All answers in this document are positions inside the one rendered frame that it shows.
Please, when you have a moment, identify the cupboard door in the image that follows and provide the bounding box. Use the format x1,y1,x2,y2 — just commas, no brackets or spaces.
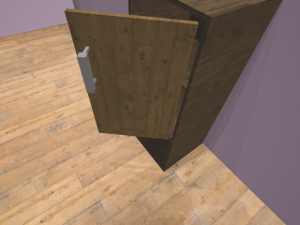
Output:
65,8,199,140

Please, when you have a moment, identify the handle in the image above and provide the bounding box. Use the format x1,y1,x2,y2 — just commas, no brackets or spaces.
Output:
77,46,97,94

